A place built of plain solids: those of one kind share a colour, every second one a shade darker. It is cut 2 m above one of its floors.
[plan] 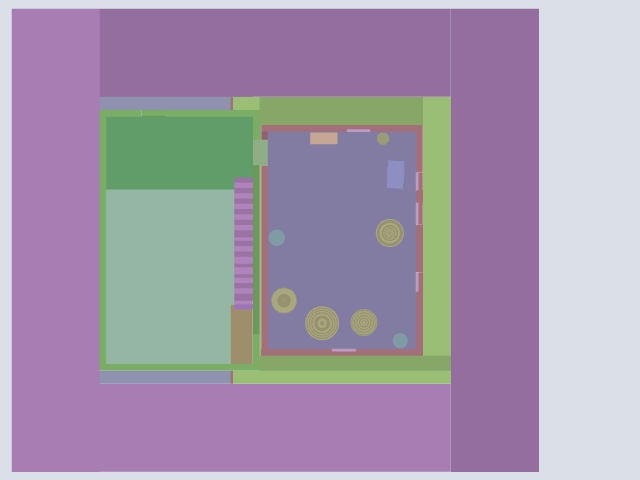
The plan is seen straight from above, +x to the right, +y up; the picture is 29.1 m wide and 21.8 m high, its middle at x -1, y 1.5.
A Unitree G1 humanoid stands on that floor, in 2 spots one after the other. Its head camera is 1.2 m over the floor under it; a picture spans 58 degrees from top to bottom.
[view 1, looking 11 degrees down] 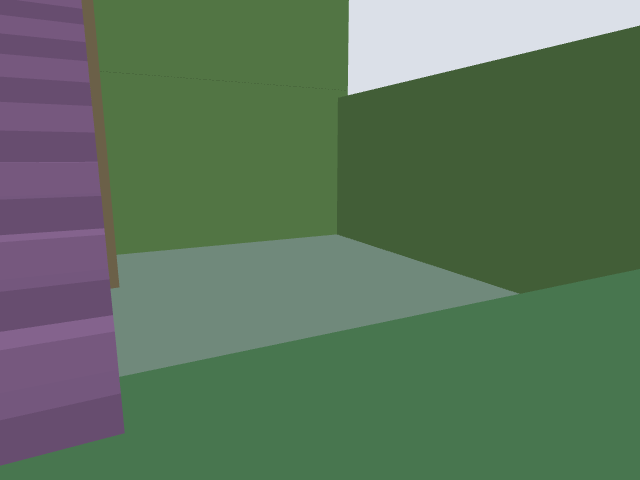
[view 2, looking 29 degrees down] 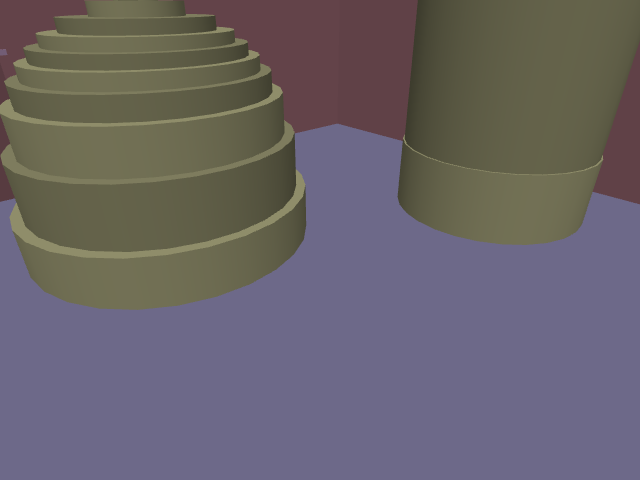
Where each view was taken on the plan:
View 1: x -4.88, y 6.26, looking -117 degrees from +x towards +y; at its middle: floor_dock_water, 11.29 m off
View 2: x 0.00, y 0.00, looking -132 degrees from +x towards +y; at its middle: floor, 2.48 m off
